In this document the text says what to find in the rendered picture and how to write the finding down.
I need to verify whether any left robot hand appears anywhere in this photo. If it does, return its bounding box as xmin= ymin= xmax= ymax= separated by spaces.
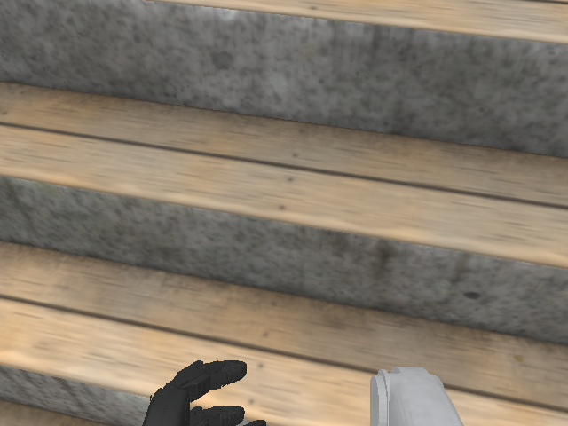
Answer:
xmin=142 ymin=360 xmax=266 ymax=426

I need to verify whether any robot right thigh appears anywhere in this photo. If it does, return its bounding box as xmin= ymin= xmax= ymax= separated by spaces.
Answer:
xmin=370 ymin=367 xmax=464 ymax=426

